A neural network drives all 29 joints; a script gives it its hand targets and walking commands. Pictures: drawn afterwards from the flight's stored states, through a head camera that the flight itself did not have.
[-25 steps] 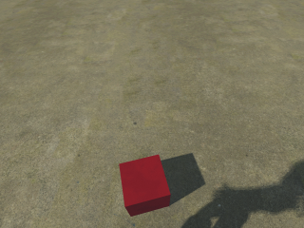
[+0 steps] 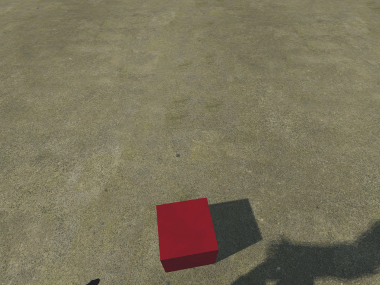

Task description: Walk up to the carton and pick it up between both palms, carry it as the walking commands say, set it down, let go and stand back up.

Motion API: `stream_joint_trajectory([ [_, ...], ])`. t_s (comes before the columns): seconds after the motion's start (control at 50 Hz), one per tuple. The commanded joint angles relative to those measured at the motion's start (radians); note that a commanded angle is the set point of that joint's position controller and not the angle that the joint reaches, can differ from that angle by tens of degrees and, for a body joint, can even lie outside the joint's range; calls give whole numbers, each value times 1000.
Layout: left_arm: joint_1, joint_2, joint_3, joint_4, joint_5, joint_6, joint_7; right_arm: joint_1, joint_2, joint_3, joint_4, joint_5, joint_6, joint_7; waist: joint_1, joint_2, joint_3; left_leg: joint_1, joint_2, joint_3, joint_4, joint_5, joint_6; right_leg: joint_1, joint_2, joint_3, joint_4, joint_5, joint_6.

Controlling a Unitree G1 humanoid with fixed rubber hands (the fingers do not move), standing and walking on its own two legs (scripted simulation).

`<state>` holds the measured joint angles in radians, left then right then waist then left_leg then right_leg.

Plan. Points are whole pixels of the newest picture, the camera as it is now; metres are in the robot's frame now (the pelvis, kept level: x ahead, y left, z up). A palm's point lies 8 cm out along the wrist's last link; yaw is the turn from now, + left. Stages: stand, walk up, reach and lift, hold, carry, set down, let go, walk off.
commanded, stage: walk up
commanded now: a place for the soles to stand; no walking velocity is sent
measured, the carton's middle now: (186, 235) +0.43 +0.03 -0.64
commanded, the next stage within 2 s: reach and lift in 1.98 s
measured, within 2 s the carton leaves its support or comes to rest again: neither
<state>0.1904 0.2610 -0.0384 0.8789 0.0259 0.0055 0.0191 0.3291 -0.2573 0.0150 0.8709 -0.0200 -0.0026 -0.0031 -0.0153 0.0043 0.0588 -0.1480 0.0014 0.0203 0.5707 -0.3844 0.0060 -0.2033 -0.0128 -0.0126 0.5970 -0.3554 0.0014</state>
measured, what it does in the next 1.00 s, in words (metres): stands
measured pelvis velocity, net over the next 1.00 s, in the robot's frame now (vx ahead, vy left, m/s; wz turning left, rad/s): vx -0.02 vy -0.01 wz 0.25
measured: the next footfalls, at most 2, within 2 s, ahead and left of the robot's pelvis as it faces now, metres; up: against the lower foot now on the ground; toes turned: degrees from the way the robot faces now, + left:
none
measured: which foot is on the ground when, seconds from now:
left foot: down 0.00-1.00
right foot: down 0.00-1.00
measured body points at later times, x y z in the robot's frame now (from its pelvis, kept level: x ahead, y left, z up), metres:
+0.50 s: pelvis -0.02 -0.01 +0.00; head -0.01 -0.01 +0.45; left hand +0.01 +0.26 -0.13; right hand +0.04 -0.26 -0.14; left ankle -0.05 +0.12 -0.73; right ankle -0.02 -0.12 -0.73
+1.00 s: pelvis -0.02 -0.01 +0.00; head -0.01 +0.00 +0.45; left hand -0.03 +0.27 -0.15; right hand +0.07 -0.25 -0.14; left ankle -0.05 +0.12 -0.73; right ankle -0.02 -0.12 -0.73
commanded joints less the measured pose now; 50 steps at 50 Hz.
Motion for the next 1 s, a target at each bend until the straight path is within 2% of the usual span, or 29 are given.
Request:
stream_joint_trajectory([
  [0.0,7,107,20,-43,2,-17,1,63,-137,-32,-27,1,-10,-5,4,19,-23,-36,113,-121,-106,420,70,29,-62,38,-62,286,-36],
  [0.06,32,128,22,-23,0,-20,0,47,-118,-28,-26,1,-9,-4,13,-11,-22,-68,74,-84,-71,370,49,63,-90,65,-117,319,-53],
  [0.1,36,145,25,-16,1,-19,1,53,-105,-24,-22,-3,-11,-4,11,-33,-16,-82,59,-84,-52,335,39,65,-116,79,-152,295,-74],
  [0.14,30,141,21,-9,1,-18,1,63,-106,-25,-14,-6,-12,-5,6,-23,-12,-66,57,-92,-60,334,34,47,-123,76,-170,269,-80],
  [0.16,22,144,20,-7,-1,-17,1,69,-107,-25,-10,-5,-16,-5,2,-24,-7,-64,61,-104,-69,348,38,43,-113,54,-163,264,-76],
  [0.2,18,130,14,-1,0,-18,0,69,-121,-32,-5,-3,-19,-4,5,8,-16,-65,65,-126,-90,360,44,53,-96,19,-145,240,-61],
  [0.24,19,130,13,3,1,-17,0,76,-127,-34,0,-1,-20,-5,5,6,-9,-77,73,-148,-103,371,51,56,-88,2,-138,215,-52],
  [0.3,35,127,9,15,3,-16,-2,72,-123,-33,5,1,-21,-8,10,24,2,-100,70,-163,-111,339,55,62,-92,-4,-149,177,-50],
  [0.36,44,132,9,29,2,-15,-3,63,-116,-30,8,1,-23,-6,15,6,3,-117,60,-172,-104,322,53,69,-99,-11,-163,155,-52],
  [0.46,52,140,6,42,4,-10,-1,80,-114,-31,20,0,-23,-10,13,5,16,-144,45,-189,-89,311,49,74,-118,-22,-188,109,-63],
  [0.58,49,142,5,55,6,-2,-1,84,-108,-30,20,-3,-26,-10,12,13,23,-172,35,-214,-76,310,46,79,-126,-60,-194,38,-60],
  [0.64,52,141,1,56,6,1,-1,89,-116,-32,20,-2,-28,-14,13,41,28,-182,39,-247,-80,329,51,81,-119,-80,-176,44,-54],
  [0.7,58,139,2,59,5,3,-1,93,-118,-33,22,-1,-29,-14,14,46,19,-209,45,-280,-86,327,60,109,-114,-92,-159,48,-53],
  [0.74,65,144,4,61,5,3,-1,87,-114,-33,21,0,-28,-16,18,51,5,-215,34,-278,-68,344,56,125,-120,-95,-161,54,-56],
  [0.82,65,152,7,67,7,9,1,84,-109,-32,19,-1,-28,-19,19,18,11,-240,14,-264,-28,352,50,138,-143,-99,-170,79,-68],
  [0.86,60,154,9,66,7,12,1,88,-106,-31,20,-5,-28,-21,15,29,9,-230,11,-258,-18,349,48,129,-153,-104,-163,79,-73],
  [0.88,23,170,13,52,-1,19,3,71,-124,-34,0,4,-29,-26,6,26,30,-243,15,-280,-4,439,46,106,-149,-118,-142,147,-67],
  [0.9,26,171,14,48,-4,24,4,74,-129,-36,-2,4,-30,-28,7,21,1,-222,23,-297,-3,473,53,107,-141,-127,-116,169,-64],
  [0.98,26,147,9,29,-7,33,-1,80,-158,-46,-16,8,-27,-37,9,87,-48,-215,64,-468,-66,425,102,90,-90,-111,-29,105,-45],
])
